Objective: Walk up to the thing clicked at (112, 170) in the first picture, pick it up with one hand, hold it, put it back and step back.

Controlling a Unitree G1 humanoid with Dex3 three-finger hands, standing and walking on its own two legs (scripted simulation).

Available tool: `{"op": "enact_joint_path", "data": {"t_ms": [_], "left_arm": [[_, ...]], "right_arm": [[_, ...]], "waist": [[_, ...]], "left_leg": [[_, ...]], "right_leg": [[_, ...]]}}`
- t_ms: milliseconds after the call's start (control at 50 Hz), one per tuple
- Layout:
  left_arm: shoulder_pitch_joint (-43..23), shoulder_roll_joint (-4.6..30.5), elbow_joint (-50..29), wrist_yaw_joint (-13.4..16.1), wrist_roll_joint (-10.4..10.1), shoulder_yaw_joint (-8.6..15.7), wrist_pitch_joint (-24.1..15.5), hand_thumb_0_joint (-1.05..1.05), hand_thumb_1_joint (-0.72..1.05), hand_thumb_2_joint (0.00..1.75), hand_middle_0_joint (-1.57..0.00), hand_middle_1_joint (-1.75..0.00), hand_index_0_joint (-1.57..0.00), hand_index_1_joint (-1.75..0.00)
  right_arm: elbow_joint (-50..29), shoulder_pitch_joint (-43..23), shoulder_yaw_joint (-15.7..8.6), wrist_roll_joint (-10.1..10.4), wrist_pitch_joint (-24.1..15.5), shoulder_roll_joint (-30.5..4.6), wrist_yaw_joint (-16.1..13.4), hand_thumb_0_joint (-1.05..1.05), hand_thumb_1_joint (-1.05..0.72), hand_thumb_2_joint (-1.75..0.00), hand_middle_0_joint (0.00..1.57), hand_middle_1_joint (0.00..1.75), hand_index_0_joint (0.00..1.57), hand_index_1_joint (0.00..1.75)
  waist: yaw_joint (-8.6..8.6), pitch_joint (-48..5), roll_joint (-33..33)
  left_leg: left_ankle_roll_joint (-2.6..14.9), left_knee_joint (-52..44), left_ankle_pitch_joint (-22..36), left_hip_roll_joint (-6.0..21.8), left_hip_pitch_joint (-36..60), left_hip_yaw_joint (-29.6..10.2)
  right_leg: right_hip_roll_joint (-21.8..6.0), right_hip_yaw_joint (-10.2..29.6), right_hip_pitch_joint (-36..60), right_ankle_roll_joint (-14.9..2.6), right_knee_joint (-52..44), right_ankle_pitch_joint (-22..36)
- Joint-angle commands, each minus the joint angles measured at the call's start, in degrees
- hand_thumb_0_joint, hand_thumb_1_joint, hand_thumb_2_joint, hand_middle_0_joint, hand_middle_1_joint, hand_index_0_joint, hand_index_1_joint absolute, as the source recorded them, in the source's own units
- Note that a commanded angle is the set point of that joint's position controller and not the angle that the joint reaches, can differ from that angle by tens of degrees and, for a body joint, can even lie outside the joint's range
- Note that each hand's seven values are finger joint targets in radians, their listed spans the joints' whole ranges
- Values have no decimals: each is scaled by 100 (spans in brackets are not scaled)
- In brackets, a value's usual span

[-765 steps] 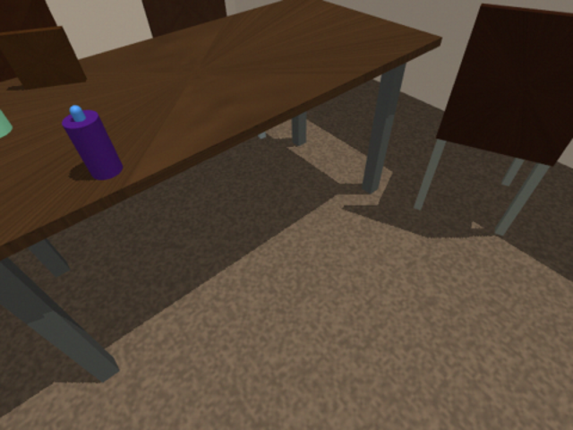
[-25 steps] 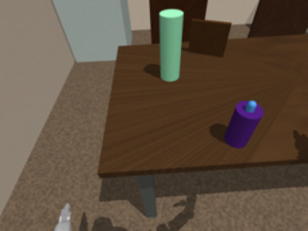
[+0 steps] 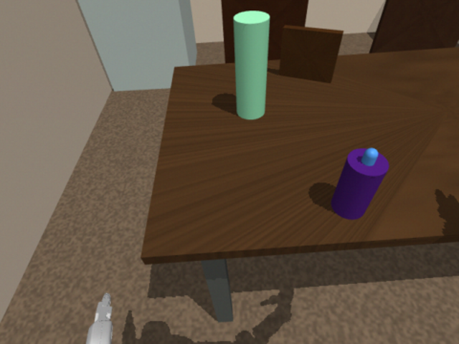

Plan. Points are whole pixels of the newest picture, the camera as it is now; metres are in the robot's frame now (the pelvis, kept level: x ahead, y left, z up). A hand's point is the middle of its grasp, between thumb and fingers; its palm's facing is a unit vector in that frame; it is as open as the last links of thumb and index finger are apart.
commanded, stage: go down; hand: right
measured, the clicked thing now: (359, 180) +0.39 -0.23 +0.06
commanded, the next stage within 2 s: approach in 0.82 s
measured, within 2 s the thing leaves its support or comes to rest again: neither
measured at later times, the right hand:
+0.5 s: hand out of the picture +0.28 -0.41 +0.17, palm faces +0.26 +0.97 +0.00, open 17.6 cm
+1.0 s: hand out of the picture +0.28 -0.41 +0.18, palm faces +0.28 +0.96 -0.01, open 17.6 cm
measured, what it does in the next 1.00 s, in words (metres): stands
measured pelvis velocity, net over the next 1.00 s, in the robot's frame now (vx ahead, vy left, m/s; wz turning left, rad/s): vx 0.01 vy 0.00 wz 0.00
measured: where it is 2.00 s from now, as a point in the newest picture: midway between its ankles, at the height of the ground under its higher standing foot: outside the picture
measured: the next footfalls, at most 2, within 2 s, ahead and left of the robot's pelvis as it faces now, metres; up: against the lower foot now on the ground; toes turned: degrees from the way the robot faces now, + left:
none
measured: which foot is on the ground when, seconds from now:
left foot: down 0.00-1.00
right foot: down 0.00-1.00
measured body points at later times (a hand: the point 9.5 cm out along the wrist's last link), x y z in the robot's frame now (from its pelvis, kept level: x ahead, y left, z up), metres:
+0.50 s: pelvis +0.00 +0.00 +0.00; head +0.01 +0.00 +0.45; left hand +0.16 +0.25 -0.07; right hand +0.26 -0.46 +0.18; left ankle -0.01 +0.12 -0.74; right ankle +0.00 -0.11 -0.74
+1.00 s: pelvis +0.01 +0.00 +0.00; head +0.00 +0.00 +0.45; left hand +0.15 +0.26 -0.08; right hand +0.26 -0.46 +0.18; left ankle -0.01 +0.12 -0.74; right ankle +0.00 -0.11 -0.74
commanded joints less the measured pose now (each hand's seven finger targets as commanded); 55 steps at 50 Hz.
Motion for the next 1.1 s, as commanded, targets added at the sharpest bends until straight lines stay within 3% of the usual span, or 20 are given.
{"op": "enact_joint_path", "data": {"t_ms": [0,40,80,100,140,180,240,260,280,340,380,480,620,700,740,840,900,960,1000,1080], "left_arm": [[216,1044,-625,111,27,477,-265,0,-54,5,-4,-5,-5,-4],[175,1202,-919,96,26,643,-322,0,-54,5,-4,-5,-5,-4],[48,1035,-1027,74,24,484,-351,0,-54,5,-4,-5,-5,-4],[-144,1177,-1223,87,29,584,-385,0,-53,5,-4,-5,-5,-4],[-294,843,-956,63,21,329,-395,0,-54,5,-4,-5,-5,-4],[-712,896,-1200,99,-3,345,-449,0,-54,5,-4,-4,-4,-4],[-625,598,-697,113,15,43,-359,0,-55,6,-4,-5,-4,-4],[-622,719,-637,129,17,152,-352,0,-55,6,-4,-5,-4,-4],[-893,797,-1045,147,15,141,-385,0,-55,6,-4,-4,-4,-4],[-170,1038,-847,184,21,335,-336,0,-55,6,-4,-4,-4,-4],[39,1024,-890,166,-1,387,-337,0,-54,5,-4,-4,-4,-4],[405,895,-1051,89,6,370,-312,0,-54,5,-4,-4,-4,-4],[-580,882,-1009,99,33,270,-442,0,-55,6,-4,-4,-4,-5],[-714,946,-966,161,32,265,-431,0,-55,6,-4,-4,-4,-4],[-445,902,-1009,180,35,171,-376,0,-55,6,-4,-4,-4,-4],[322,1040,-1073,149,13,438,-262,0,-55,6,-4,-4,-4,-4],[175,976,-1313,104,-23,385,-247,0,-57,6,-4,-3,-2,-4],[-89,794,-963,58,-19,265,-292,0,-58,7,-5,-4,-3,-6],[-374,704,-771,48,25,205,-367,0,-57,7,-5,-4,-3,-6],[-582,916,-827,72,92,301,-501,0,-57,7,-5,-5,-4,-6]], "right_arm": [[-702,-1144,-304,235,-214,-2144,151,0,56,-5,4,5,5,5],[-974,-1269,-505,248,-302,-2367,109,0,56,-4,5,5,5,5],[-1273,-1479,-595,230,-406,-2465,22,0,57,-4,5,5,6,5],[-1658,-1743,-844,237,-508,-2783,-57,0,58,-4,5,4,6,4],[-1408,-1571,-704,206,-514,-2505,-151,0,57,-4,5,4,6,4],[-1676,-1769,-757,168,-565,-2660,-222,0,58,-3,6,4,6,4],[-1269,-1550,-614,143,-390,-2516,-146,0,55,-4,6,4,6,4],[-996,-1406,-455,132,-304,-2306,-87,0,53,-4,6,4,6,4],[-1299,-1651,-491,154,-289,-2421,-38,0,53,-4,6,4,6,4],[-1102,-1617,-464,161,-153,-2545,73,0,57,-5,5,5,5,5],[-732,-1333,-467,225,-105,-2354,126,0,55,-4,6,4,6,4],[-947,-1341,-566,172,-175,-2487,38,0,57,-4,6,4,6,4],[-1548,-1954,-681,122,-401,-2792,-86,0,59,-3,5,4,6,4],[-1489,-2095,-579,141,-321,-2728,-46,0,57,-4,5,5,6,5],[-1291,-1859,-553,108,-175,-2722,-12,0,56,-4,5,5,6,5],[-817,-1145,-490,154,91,-2363,39,0,55,-4,6,4,6,4],[-975,-1343,-599,125,73,-2590,-4,0,61,-3,6,5,7,5],[-988,-1780,-463,165,-62,-2483,-9,0,61,0,7,4,7,4],[-908,-2062,-148,97,-155,-2215,9,0,61,-2,6,4,7,4],[-771,-2469,261,18,-391,-1824,28,0,61,-3,6,5,6,5]], "waist": [[201,-1087,-864],[170,-1258,-837],[66,-1267,-840],[-9,-1501,-839],[-116,-1232,-974],[-159,-1235,-987],[-184,-990,-1132],[-82,-964,-1144],[-63,-1179,-1067],[130,-1273,-951],[193,-973,-547],[62,-964,-594],[-85,-1237,-1189],[-11,-1476,-1275],[-19,-1514,-1212],[65,-1298,-530],[12,-927,-430],[37,-430,-638],[134,-463,-803],[369,-1243,-873]], "left_leg": [[190,-231,1118,-155,103,-56],[171,-223,1218,-128,195,-72],[168,-214,1268,-105,286,-84],[174,-207,1256,-101,372,-96],[198,-190,1136,-109,363,-80],[207,-207,1076,-90,435,-128],[224,-252,899,-78,431,-144],[232,-229,896,-96,300,-144],[225,-206,1026,-105,381,-124],[213,-201,1233,-166,233,-59],[159,-265,1128,-147,219,-58],[149,-255,1172,-108,283,-97],[207,-150,1187,-69,318,-172],[226,-102,1235,-111,291,-131],[226,-146,1193,-130,368,-99],[140,-184,1546,-105,475,-65],[127,-265,1314,-86,362,-92],[154,-308,763,-77,49,-144],[171,-228,584,-72,-169,-190],[154,17,939,-63,-328,-237]], "right_leg": [[-45,183,735,0,-423,1558],[-13,168,760,-21,-380,1599],[23,156,743,-36,-362,1591],[10,162,784,-31,-348,1575],[9,174,625,-17,-373,1561],[16,142,524,-29,-391,1417],[25,153,260,-19,-485,1173],[5,165,309,-12,-502,1221],[-19,179,448,-7,-467,1390],[-72,206,791,15,-400,1815],[-27,180,555,-54,-423,1447],[22,127,481,-75,-423,1409],[41,135,498,-36,-352,1485],[-22,189,704,9,-304,1784],[-30,177,775,25,-319,1791],[53,132,618,-63,-354,1853],[53,107,451,-100,-422,1521],[22,113,168,-103,-513,875],[9,128,101,-98,-501,670],[0,138,540,-78,-191,1084]]}}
